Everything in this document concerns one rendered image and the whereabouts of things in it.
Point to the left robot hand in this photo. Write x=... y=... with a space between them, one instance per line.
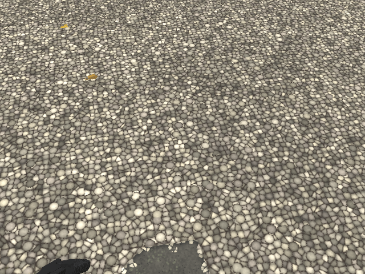
x=70 y=266

